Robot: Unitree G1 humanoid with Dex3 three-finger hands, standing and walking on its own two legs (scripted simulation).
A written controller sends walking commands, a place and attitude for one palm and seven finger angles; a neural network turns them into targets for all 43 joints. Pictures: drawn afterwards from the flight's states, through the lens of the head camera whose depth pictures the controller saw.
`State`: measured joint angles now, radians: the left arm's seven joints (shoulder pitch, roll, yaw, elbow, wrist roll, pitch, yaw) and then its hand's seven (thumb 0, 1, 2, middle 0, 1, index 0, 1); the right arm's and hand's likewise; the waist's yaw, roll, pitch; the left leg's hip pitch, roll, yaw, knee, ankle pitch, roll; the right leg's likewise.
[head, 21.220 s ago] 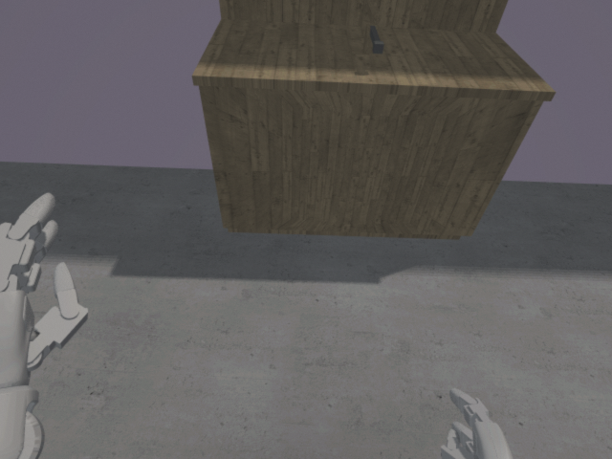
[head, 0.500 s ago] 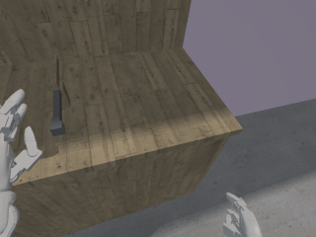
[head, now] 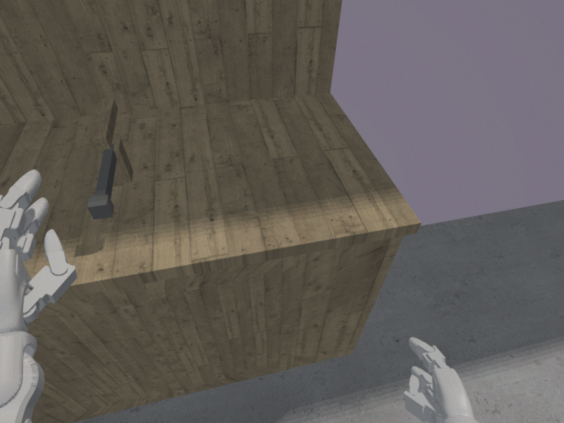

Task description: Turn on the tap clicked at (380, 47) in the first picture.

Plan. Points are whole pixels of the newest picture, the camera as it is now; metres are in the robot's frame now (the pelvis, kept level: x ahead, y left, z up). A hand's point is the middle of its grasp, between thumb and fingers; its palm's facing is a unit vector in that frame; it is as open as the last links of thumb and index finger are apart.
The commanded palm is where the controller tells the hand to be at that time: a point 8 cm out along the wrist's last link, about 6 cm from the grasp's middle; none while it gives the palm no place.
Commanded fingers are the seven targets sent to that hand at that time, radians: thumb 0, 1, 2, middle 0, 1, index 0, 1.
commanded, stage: turn the palm inward beside the body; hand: left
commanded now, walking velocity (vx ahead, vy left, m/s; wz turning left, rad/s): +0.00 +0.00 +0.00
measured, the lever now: (101, 206) +0.38 +0.35 +0.08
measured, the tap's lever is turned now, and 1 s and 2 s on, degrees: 0 0 0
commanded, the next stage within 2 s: reach beside the lever's end, fingers flat in 1.78 s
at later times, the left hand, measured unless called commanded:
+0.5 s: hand (99, 259) +0.24 +0.25 +0.15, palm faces +0.51 -0.82 -0.27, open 7.4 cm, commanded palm +0.19 +0.29 +0.17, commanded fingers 0.00 0.90 0.90 -0.20 -0.30 -0.20 -0.30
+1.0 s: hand (88, 277) +0.22 +0.26 +0.14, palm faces +0.48 -0.86 -0.16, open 7.4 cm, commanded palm +0.17 +0.30 +0.15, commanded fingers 0.00 0.90 0.90 -0.20 -0.30 -0.20 -0.30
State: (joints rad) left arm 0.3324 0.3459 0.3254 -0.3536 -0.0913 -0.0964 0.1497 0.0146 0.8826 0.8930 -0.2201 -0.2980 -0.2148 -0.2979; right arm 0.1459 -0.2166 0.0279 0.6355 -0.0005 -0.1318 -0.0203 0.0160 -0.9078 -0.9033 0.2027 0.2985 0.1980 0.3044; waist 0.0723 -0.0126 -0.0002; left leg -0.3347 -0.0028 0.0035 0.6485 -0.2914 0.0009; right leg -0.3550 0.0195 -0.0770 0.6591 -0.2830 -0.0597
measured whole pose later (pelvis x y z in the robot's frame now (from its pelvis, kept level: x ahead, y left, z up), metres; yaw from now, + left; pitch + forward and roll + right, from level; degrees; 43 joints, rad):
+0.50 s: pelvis +0.04 -0.02 -0.01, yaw +1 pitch +2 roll +1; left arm 0.41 0.31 0.36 -0.37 -0.19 0.00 0.12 0.01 0.89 0.89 -0.21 -0.30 -0.21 -0.30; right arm 0.19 -0.27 -0.02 0.70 0.03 -0.14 -0.08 0.02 -0.91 -0.90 0.20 0.30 0.20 0.30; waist 0.06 0.05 -0.06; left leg -0.39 0.00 -0.06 0.73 -0.39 -0.03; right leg -0.39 0.04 -0.11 0.73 -0.38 -0.09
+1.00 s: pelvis +0.04 +0.02 +0.00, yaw +1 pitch +1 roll +0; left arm 0.50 0.22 0.22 -0.47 -0.18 0.03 0.16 0.01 0.89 0.89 -0.21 -0.30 -0.20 -0.30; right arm 0.20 -0.22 0.04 0.63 0.02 -0.22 -0.08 0.02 -0.91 -0.90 0.20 0.30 0.20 0.30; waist 0.09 0.04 -0.07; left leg -0.34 -0.04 -0.03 0.68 -0.36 0.02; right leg -0.34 0.00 -0.09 0.67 -0.35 -0.03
